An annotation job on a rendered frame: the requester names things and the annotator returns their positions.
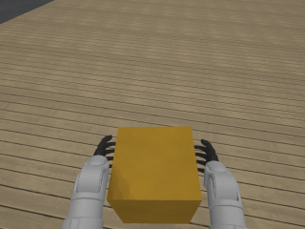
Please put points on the robot left hand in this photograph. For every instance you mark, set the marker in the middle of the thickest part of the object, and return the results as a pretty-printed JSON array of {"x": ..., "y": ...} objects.
[{"x": 102, "y": 146}]

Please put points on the robot right hand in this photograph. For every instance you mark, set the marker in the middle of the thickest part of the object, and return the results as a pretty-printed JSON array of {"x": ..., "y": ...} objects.
[{"x": 209, "y": 156}]

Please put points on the robot right forearm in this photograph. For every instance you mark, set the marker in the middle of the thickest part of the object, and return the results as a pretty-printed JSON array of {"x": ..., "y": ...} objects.
[{"x": 224, "y": 199}]

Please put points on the carton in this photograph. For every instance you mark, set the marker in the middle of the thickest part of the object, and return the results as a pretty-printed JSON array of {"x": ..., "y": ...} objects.
[{"x": 154, "y": 177}]

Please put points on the robot left forearm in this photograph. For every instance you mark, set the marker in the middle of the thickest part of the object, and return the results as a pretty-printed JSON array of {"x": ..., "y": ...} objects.
[{"x": 88, "y": 195}]

